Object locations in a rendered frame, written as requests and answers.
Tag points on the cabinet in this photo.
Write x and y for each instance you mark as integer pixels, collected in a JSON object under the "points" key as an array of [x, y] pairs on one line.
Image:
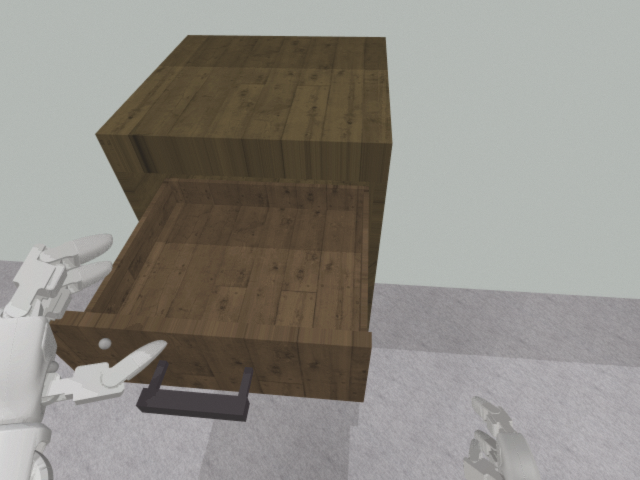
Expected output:
{"points": [[285, 109]]}

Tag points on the drawer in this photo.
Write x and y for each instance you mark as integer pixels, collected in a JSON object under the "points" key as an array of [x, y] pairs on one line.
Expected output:
{"points": [[235, 274]]}

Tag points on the right robot hand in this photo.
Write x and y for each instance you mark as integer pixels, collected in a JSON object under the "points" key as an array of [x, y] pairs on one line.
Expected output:
{"points": [[510, 457]]}

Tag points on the robot left forearm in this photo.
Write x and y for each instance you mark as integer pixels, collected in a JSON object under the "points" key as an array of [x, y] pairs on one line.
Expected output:
{"points": [[21, 452]]}

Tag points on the handle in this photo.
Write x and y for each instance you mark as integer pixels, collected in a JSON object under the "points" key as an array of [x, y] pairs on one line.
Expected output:
{"points": [[194, 404]]}

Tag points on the left robot hand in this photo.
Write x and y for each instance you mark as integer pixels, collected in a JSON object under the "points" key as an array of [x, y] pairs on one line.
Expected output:
{"points": [[27, 343]]}

